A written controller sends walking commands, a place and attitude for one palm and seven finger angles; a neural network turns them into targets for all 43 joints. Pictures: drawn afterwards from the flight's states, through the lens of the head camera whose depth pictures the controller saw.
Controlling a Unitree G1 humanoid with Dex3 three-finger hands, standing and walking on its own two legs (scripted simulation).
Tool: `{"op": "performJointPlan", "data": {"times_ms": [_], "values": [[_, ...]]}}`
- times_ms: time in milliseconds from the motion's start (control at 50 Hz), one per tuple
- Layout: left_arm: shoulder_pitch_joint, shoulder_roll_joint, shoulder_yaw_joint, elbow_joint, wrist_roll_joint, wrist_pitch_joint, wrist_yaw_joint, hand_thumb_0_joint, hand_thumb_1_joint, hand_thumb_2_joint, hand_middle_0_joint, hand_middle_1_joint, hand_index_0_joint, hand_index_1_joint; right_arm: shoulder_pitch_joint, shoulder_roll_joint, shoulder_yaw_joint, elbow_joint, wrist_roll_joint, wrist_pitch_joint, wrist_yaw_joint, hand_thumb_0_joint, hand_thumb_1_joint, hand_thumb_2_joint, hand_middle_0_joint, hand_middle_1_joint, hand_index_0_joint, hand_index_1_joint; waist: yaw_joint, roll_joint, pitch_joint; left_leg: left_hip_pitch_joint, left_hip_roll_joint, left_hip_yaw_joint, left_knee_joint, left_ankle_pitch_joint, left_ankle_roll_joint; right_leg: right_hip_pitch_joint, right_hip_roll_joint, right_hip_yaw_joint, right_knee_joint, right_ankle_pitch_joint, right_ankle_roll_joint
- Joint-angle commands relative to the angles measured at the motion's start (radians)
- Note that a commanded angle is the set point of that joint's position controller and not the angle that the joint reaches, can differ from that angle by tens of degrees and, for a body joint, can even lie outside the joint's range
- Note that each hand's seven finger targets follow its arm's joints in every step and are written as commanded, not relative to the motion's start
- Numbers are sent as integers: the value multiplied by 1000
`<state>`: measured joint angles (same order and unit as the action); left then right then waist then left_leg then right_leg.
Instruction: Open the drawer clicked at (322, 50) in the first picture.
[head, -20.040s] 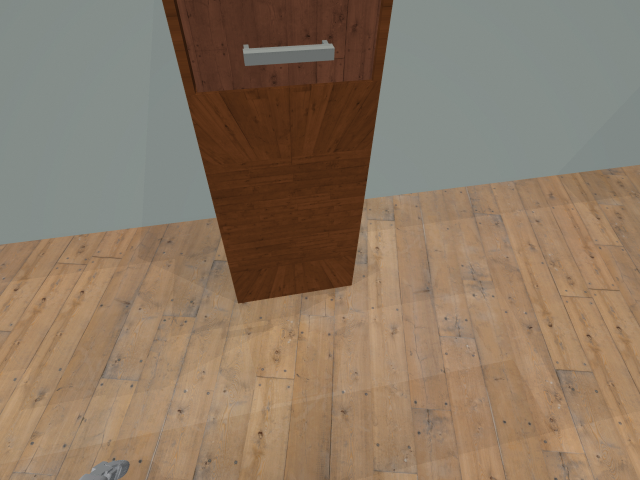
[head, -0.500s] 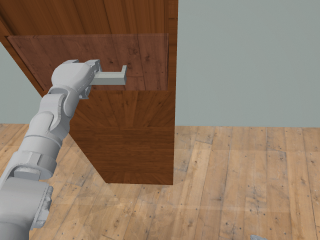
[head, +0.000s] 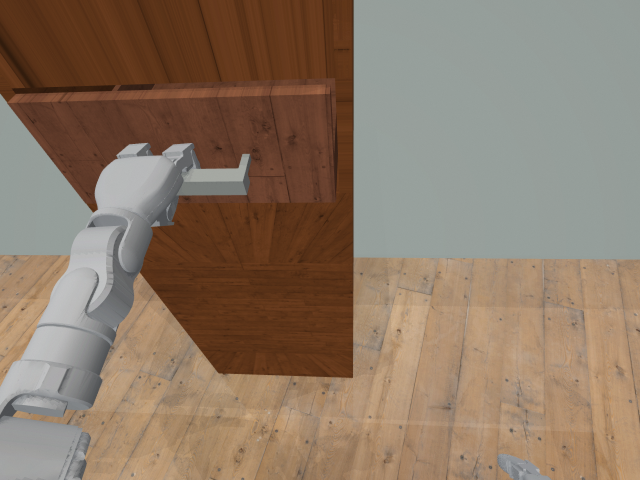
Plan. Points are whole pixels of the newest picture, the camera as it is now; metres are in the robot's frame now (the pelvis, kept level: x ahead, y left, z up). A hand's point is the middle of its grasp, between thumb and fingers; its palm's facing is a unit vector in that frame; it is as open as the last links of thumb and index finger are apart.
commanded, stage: pull the drawer open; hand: left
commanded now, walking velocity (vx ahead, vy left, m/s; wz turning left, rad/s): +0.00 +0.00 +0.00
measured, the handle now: (181, 171) +0.46 +0.20 +0.15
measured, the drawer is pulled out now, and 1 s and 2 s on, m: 0.02 0.06 0.29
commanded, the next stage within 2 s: none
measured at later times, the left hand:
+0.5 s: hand (160, 217) +0.40 +0.22 +0.13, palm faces -0.01 -0.05 -1.00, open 5.7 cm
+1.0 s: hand (153, 238) +0.37 +0.22 +0.12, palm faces +0.05 -0.09 -1.00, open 5.6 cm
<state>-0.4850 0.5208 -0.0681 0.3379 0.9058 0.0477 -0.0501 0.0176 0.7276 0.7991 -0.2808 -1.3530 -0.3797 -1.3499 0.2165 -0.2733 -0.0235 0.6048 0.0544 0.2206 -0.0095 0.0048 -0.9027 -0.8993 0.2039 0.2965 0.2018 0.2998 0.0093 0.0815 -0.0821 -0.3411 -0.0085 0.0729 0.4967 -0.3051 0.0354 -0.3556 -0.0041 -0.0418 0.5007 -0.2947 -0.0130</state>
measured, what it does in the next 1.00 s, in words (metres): stands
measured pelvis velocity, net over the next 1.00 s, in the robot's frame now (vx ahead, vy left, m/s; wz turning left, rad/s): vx -0.01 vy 0.00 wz -0.02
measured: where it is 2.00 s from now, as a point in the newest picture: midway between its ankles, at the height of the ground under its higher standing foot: outside the picture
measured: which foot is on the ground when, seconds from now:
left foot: down 0.00-1.00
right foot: down 0.00-1.00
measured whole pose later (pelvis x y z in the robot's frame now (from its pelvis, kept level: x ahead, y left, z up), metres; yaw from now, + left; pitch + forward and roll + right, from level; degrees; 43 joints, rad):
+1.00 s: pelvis -0.01 +0.00 +0.00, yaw -1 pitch +7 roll +0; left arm -0.32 0.53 -0.01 0.21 0.88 0.02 -0.03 0.02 0.73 0.79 -0.27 -1.35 -0.39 -1.35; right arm 0.20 -0.28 -0.02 0.59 0.05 0.20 -0.02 0.01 -0.90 -0.90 0.20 0.30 0.20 0.30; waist 0.01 0.08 -0.07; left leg -0.31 -0.01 0.09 0.49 -0.29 0.04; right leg -0.34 0.00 -0.02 0.50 -0.28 -0.01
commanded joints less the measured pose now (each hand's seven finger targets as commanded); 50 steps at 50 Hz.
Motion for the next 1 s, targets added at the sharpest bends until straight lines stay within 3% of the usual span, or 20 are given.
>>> {"op": "performJointPlan", "data": {"times_ms": [0,20,40,120,140,280,320,360,420,440,520,640,660,780,800,880,920,960,980], "values": [[-479,200,53,-194,-7,4,44,0,900,900,-400,-1350,-400,-1350,-69,-122,-39,-97,-5,-46,-10,0,-900,-900,200,300,200,300,-19,-46,-322,200,8,-72,33,631,0,121,28,21,1,459,-15],[-465,210,68,-169,-7,9,44,0,900,900,-400,-1350,-400,-1350,-61,-121,-38,-91,-5,-48,-14,0,-900,-900,200,300,200,300,-16,-70,-311,184,6,-73,26,593,2,127,32,20,-5,445,-17],[-449,256,107,-174,-2,8,45,0,900,900,-400,-1350,-400,-1350,-64,-130,-39,-91,-5,-50,-19,0,-900,-900,200,300,200,300,-6,-82,-324,177,2,-68,23,584,4,153,32,25,-10,448,-20],[-469,217,69,-170,2,9,37,0,900,900,-400,-1350,-400,-1350,-83,-114,-31,-90,-7,-51,-26,0,-900,-900,200,300,200,300,0,-45,-364,188,-13,-66,29,588,4,179,23,26,5,485,-21],[-461,239,88,-149,-1,6,33,0,900,900,-400,-1350,-400,-1350,-78,-120,-31,-85,-10,-49,-28,0,-900,-900,200,300,200,300,2,-72,-374,183,-12,-64,28,588,4,199,21,28,1,496,-21],[-478,243,96,-92,-11,-28,16,0,900,900,-400,-1350,-400,-1350,-87,-114,-24,-94,-9,-45,-38,0,-900,-900,200,300,200,300,2,-86,-339,144,-18,-65,25,541,8,199,18,24,7,494,-19],[-496,216,72,-111,-13,-42,15,0,900,900,-400,-1350,-400,-1350,-86,-111,-26,-102,-11,-47,-36,0,-900,-900,200,300,200,300,2,-75,-349,153,-19,-66,26,542,8,195,16,25,7,493,-19],[-486,260,108,-70,-9,-50,15,0,900,900,-400,-1350,-400,-1350,-85,-116,-25,-99,-11,-47,-41,0,-900,-900,200,300,200,300,6,-82,-343,118,-21,-59,21,498,9,215,11,30,5,487,-18],[-515,224,74,-85,-5,-67,19,0,900,900,-400,-1350,-400,-1350,-82,-112,-28,-100,-10,-48,-41,0,-900,-900,200,300,200,300,0,-69,-336,126,-20,-60,18,480,10,189,14,28,4,460,-20],[-511,259,107,-79,-6,-72,23,0,900,900,-400,-1350,-400,-1350,-74,-118,-32,-97,-12,-49,-42,0,-900,-900,200,300,200,300,3,-81,-354,128,-18,-59,21,487,11,202,14,33,0,459,-22],[-520,245,94,-50,-3,-78,33,0,900,900,-400,-1350,-400,-1350,-64,-115,-35,-91,-9,-52,-43,0,-900,-900,200,300,200,300,-1,-59,-337,117,-19,-59,16,446,10,180,15,31,0,426,-22],[-511,282,127,8,0,-87,45,0,900,900,-400,-1350,-400,-1350,-49,-127,-37,-86,-5,-55,-47,0,-900,-900,200,300,200,300,3,-99,-321,76,-18,-58,3,382,13,188,15,33,-9,369,-24],[-497,263,109,-8,-3,-89,45,0,900,900,-400,-1350,-400,-1350,-56,-121,-36,-96,-5,-57,-46,0,-900,-900,200,300,200,300,8,-71,-324,77,-19,-55,0,371,13,191,12,38,-9,364,-23],[-306,270,152,-125,-22,-84,47,0,900,900,-400,-1350,-400,-1350,-87,-121,-37,-136,-7,-59,-28,0,-900,-900,200,300,200,300,47,-64,-338,89,-11,-56,-9,421,11,233,13,36,2,398,-25],[-250,280,173,-169,-27,-81,49,0,900,900,-400,-1350,-400,-1350,-92,-119,-39,-147,-10,-62,-23,0,-900,-900,200,300,200,300,60,-68,-367,97,-11,-55,-7,445,12,262,11,41,8,427,-23],[-111,254,174,-256,-45,-49,48,0,900,900,-400,-1350,-400,-1350,-128,-120,-34,-167,-5,-64,-11,0,-900,-900,200,300,200,300,62,-80,-308,99,-2,-54,-17,464,9,245,13,34,1,428,-19],[-45,280,207,-318,-42,-30,53,0,900,900,-400,-1350,-400,-1350,-144,-120,-31,-175,-6,-66,-7,0,-900,-900,200,300,200,300,75,-76,-308,106,-2,-53,-22,478,6,257,14,33,1,429,-18],[-15,250,184,-415,-45,-14,57,0,900,900,-400,-1350,-400,-1350,-168,-112,-30,-186,-4,-71,0,0,-900,-900,200,300,200,300,76,-42,-323,147,3,-57,-19,539,4,252,14,33,0,439,-17],[37,259,208,-433,-48,-3,62,0,900,900,-400,-1350,-400,-1350,-167,-110,-30,-183,-7,-74,3,0,-900,-900,200,300,200,300,81,-52,-320,156,7,-61,-17,576,1,256,15,29,1,455,-17]]}}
